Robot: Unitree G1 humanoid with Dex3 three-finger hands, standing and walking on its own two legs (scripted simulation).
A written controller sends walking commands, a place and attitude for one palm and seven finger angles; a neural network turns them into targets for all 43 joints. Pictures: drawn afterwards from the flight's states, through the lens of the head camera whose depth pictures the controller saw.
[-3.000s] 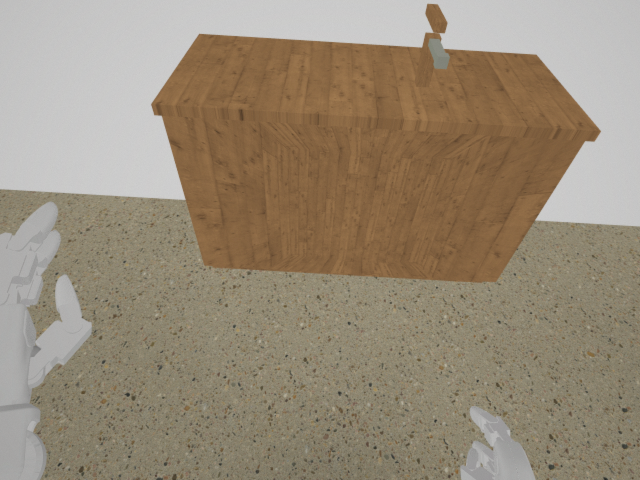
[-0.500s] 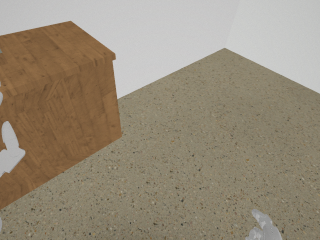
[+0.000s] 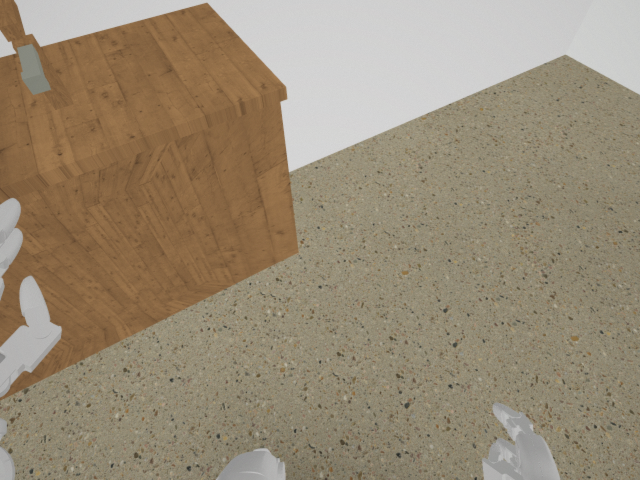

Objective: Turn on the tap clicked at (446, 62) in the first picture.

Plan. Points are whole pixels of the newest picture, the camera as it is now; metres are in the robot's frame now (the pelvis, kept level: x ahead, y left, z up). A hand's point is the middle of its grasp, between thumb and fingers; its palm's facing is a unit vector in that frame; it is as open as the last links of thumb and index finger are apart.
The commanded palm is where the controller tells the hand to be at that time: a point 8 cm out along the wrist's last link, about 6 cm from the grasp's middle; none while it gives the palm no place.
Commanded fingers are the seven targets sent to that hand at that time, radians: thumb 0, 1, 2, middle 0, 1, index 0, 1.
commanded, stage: turn to face it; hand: left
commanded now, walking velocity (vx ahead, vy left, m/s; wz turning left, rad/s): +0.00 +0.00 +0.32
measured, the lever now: (36, 81) +0.66 +0.51 +0.11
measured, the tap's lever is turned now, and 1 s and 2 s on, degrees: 0 0 0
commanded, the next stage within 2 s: take the last steps up to it in 0.26 s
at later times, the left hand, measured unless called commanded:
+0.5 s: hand (8, 409) +0.15 +0.24 +0.16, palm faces +0.53 -0.72 -0.44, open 7.4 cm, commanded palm +0.10 +0.27 +0.18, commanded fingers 0.00 0.90 0.90 -0.20 -0.30 -0.20 -0.30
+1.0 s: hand out of the picture +0.15 +0.31 +0.17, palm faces +0.63 -0.71 -0.31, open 7.4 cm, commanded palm +0.08 +0.32 +0.18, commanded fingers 0.00 0.90 0.90 -0.20 -0.30 -0.20 -0.30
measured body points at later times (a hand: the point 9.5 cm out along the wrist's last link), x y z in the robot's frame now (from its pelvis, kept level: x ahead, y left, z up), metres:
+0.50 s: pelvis -0.02 -0.03 -0.01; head +0.00 -0.05 +0.44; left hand +0.12 +0.28 +0.19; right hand +0.18 -0.20 -0.11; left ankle +0.03 +0.11 -0.72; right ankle +0.00 -0.13 -0.74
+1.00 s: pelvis -0.01 +0.01 +0.00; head -0.02 +0.04 +0.45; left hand +0.11 +0.34 +0.19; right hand +0.19 -0.18 -0.08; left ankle -0.05 +0.11 -0.74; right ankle +0.00 -0.11 -0.67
